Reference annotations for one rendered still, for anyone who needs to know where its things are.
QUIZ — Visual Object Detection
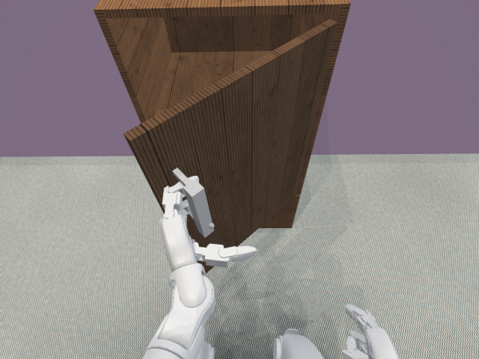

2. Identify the cupboard door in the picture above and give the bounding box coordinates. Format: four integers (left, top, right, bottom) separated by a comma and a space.
124, 19, 338, 273

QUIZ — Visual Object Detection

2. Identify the robot left forearm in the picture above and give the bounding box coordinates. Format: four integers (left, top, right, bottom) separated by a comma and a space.
142, 263, 216, 359

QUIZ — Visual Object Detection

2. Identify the handle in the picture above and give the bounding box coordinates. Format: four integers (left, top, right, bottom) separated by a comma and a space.
172, 168, 214, 238

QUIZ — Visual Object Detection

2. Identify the left robot hand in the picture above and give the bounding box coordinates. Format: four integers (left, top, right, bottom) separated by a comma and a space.
159, 176, 257, 272

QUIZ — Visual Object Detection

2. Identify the right robot hand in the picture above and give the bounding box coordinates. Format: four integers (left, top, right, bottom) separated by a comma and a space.
343, 304, 399, 359

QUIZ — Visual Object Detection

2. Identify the robot right shin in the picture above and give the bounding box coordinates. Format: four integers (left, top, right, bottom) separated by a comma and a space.
283, 329, 299, 336

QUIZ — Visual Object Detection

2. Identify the left robot thigh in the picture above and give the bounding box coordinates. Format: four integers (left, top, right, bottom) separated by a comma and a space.
197, 341, 214, 359

